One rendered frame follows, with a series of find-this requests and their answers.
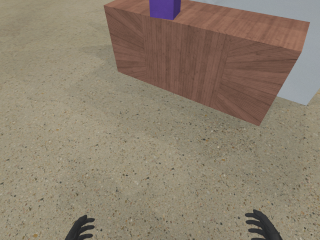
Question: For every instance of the right robot hand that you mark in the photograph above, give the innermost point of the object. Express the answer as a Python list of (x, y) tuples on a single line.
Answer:
[(268, 230)]

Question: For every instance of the carton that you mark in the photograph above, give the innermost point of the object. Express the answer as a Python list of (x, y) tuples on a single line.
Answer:
[(164, 9)]

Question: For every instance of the pedestal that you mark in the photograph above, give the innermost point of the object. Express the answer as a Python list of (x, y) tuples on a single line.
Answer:
[(232, 60)]

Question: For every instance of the left robot hand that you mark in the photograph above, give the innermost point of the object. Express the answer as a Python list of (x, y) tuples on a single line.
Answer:
[(77, 229)]

